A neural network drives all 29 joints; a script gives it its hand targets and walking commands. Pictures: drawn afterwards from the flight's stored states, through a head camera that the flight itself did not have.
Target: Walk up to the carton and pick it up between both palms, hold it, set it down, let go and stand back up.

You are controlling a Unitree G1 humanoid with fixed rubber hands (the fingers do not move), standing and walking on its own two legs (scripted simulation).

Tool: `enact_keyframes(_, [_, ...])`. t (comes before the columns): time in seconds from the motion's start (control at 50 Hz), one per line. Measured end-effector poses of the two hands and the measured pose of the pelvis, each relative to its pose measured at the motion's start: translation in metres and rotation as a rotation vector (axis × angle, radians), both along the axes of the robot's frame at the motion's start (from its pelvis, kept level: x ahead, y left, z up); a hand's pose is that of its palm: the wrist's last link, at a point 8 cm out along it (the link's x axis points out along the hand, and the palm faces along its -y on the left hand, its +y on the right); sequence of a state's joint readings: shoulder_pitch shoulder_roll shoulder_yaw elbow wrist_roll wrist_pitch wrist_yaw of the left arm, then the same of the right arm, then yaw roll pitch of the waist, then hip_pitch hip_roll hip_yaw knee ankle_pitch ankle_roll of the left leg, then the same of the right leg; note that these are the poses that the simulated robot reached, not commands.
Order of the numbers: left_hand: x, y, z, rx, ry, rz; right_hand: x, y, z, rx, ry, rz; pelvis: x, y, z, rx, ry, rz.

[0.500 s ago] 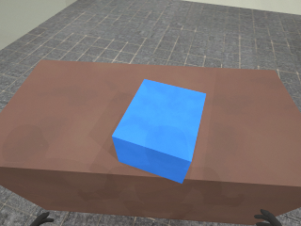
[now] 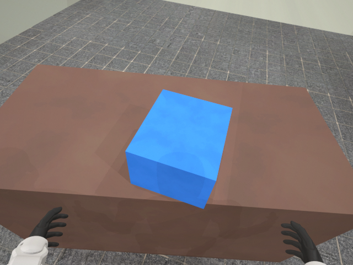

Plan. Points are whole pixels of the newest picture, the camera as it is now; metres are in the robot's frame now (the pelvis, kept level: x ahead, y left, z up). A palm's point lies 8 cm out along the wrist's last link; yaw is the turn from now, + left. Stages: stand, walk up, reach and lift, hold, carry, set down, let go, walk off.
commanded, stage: reach and lift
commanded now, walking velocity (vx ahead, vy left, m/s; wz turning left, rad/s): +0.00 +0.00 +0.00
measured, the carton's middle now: (182, 145) +0.43 +0.00 -0.03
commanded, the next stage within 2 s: none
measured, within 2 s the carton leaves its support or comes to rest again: neither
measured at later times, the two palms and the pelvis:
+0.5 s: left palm (48, 231) +0.18 +0.28 -0.02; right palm (292, 253) +0.15 -0.24 -0.03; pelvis +0.00 -0.01 +0.00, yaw -1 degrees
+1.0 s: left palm (50, 210) +0.21 +0.28 +0.01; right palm (270, 242) +0.17 -0.18 +0.00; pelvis +0.02 +0.01 +0.01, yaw -2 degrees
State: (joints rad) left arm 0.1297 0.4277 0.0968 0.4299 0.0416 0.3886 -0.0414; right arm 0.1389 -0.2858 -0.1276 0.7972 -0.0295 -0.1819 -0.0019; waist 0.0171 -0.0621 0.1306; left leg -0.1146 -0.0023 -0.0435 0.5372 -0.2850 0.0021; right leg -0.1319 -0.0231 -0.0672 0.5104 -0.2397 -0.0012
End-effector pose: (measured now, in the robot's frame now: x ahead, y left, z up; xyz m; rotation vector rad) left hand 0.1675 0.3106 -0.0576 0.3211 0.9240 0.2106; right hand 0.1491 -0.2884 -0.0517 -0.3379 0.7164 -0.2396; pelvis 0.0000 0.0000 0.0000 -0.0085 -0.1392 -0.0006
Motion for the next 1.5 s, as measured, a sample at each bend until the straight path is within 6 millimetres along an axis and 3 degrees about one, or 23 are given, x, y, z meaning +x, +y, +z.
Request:
enact_keyframes(0.12, [-0.012, 0.003, 0.002, -0.015, -0.020, -0.005, -0.010, 0.022, 0.001, 0.040, -0.015, -0.011, -0.005, 0.005, 0.001, -0.004, -0.012, -0.005])
enact_keyframes(0.22, [-0.003, -0.004, 0.013, -0.031, -0.108, -0.037, -0.010, 0.035, 0.005, 0.066, -0.066, -0.015, -0.007, 0.005, 0.001, -0.004, -0.017, -0.009])
enact_keyframes(0.42, [0.003, -0.020, 0.025, -0.074, -0.179, -0.074, -0.001, 0.038, 0.018, 0.081, -0.151, -0.040, -0.004, -0.006, 0.003, 0.003, -0.025, -0.013])
enact_keyframes(0.52, [0.014, -0.029, 0.035, -0.128, -0.242, -0.084, 0.007, 0.055, 0.025, 0.124, -0.197, -0.047, 0.000, -0.009, 0.004, 0.008, -0.017, -0.013])
enact_keyframes(0.7, [0.030, -0.025, 0.046, -0.173, -0.315, -0.108, 0.008, 0.086, 0.028, 0.176, -0.215, -0.103, 0.009, -0.003, 0.006, 0.002, 0.002, -0.018])
enact_keyframes(0.9, [0.037, -0.024, 0.054, -0.216, -0.397, -0.172, 0.009, 0.100, 0.048, 0.185, -0.321, -0.148, 0.014, 0.011, 0.008, -0.010, 0.010, -0.032])
enact_keyframes(1.04, [0.045, -0.035, 0.068, -0.241, -0.473, -0.223, 0.020, 0.111, 0.058, 0.228, -0.378, -0.159, 0.017, 0.012, 0.008, -0.011, 0.014, -0.033])
enact_keyframes(1.28, [0.043, -0.050, 0.078, -0.282, -0.527, -0.279, 0.018, 0.127, 0.072, 0.269, -0.434, -0.201, 0.017, 0.012, 0.008, -0.011, 0.014, -0.033])
enact_keyframes(1.5, [0.068, -0.058, 0.091, -0.319, -0.590, -0.285, 0.042, 0.133, 0.078, 0.275, -0.408, -0.190, 0.024, 0.012, 0.008, -0.012, 0.024, -0.033])
